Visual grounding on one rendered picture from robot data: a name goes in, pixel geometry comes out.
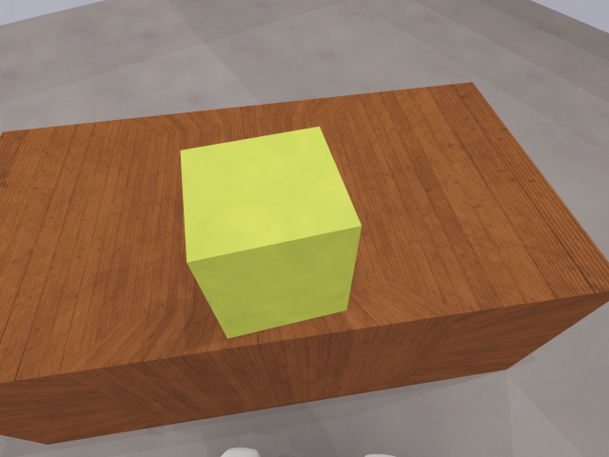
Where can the pedestal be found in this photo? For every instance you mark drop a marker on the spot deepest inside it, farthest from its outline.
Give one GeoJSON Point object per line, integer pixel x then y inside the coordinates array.
{"type": "Point", "coordinates": [468, 261]}

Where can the carton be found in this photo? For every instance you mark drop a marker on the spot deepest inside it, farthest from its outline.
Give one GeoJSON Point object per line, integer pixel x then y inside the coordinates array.
{"type": "Point", "coordinates": [271, 233]}

